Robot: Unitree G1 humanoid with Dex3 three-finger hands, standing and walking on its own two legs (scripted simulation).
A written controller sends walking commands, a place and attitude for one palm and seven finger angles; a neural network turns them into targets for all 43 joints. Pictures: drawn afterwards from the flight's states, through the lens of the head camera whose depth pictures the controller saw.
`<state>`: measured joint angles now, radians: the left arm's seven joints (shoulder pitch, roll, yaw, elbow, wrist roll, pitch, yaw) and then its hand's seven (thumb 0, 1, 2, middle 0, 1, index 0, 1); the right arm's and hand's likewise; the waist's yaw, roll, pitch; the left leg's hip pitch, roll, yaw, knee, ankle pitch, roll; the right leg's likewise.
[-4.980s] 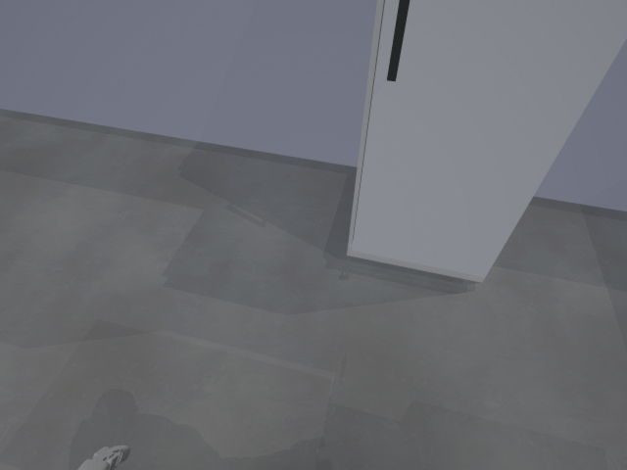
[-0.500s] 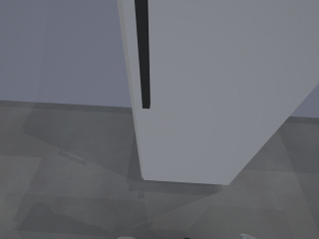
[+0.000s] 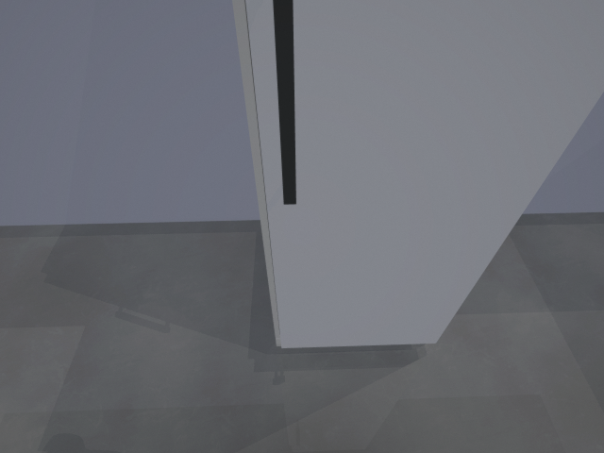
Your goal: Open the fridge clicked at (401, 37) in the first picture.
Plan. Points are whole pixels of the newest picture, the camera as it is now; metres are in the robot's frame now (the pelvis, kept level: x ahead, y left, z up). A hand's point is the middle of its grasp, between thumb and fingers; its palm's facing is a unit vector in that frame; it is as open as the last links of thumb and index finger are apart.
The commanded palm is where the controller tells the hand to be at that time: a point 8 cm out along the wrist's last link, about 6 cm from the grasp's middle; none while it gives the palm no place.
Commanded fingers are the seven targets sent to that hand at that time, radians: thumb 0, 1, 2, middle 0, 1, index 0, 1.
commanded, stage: come to a stop and stand still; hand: left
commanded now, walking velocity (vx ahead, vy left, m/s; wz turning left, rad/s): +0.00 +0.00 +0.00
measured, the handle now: (286, 98) +0.51 +0.05 +0.22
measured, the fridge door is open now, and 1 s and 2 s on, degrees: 0 0 0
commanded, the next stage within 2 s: look again from close up in 0.56 s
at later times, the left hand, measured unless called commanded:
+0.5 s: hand out of the picture -0.08 +0.12 -0.18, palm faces +0.06 -0.99 -0.13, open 7.4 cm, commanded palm none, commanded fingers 0.00 0.90 0.90 -0.20 -0.30 -0.20 -0.30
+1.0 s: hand out of the picture -0.02 +0.17 -0.18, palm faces +0.05 -0.98 -0.21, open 7.4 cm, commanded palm none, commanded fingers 0.00 0.90 0.90 -0.20 -0.30 -0.20 -0.30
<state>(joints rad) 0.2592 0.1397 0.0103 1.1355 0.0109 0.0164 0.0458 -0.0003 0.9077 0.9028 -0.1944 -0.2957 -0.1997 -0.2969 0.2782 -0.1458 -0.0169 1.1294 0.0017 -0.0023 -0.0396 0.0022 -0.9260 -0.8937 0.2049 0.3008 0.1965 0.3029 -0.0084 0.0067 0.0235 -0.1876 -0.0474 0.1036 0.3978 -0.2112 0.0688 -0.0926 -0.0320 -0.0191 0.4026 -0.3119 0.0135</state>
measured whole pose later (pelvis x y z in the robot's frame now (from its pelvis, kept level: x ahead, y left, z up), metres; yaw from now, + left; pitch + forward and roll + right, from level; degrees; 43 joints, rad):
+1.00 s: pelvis -0.02 +0.00 -0.01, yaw +1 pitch -1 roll +0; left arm 0.32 0.14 -0.01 1.07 0.02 -0.03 0.05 0.00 0.91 0.90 -0.19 -0.30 -0.20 -0.30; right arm 0.32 -0.16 0.01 1.08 -0.02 -0.02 -0.02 0.02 -0.94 -0.89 0.20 0.30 0.20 0.30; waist -0.01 0.02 -0.02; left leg -0.27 -0.03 0.08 0.52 -0.24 0.07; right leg -0.16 -0.02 -0.04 0.52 -0.34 0.01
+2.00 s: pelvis -0.01 +0.00 +0.00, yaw +0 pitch +0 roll +0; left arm 0.33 0.16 -0.01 1.10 0.02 -0.01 0.04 0.00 0.91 0.90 -0.20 -0.30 -0.20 -0.30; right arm 0.27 -0.16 0.01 1.12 -0.01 -0.02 -0.02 0.00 -0.92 -0.89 0.20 0.30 0.20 0.30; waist 0.01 -0.02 0.01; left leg -0.22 -0.04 0.10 0.41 -0.20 0.07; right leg -0.13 -0.03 -0.03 0.43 -0.30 0.01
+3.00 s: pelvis +0.08 -0.14 +0.00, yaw +3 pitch +1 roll -1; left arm 0.18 0.20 0.07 0.96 0.03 0.07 -0.01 0.00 0.91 0.90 -0.19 -0.30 -0.20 -0.30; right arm 0.30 -0.14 -0.04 1.05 -0.04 0.00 -0.03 0.00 -0.91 -0.89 0.21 0.30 0.20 0.30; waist -0.03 -0.01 0.06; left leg -0.24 0.14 0.11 0.49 -0.25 -0.05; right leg -0.47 -0.08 -0.03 0.82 -0.31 0.06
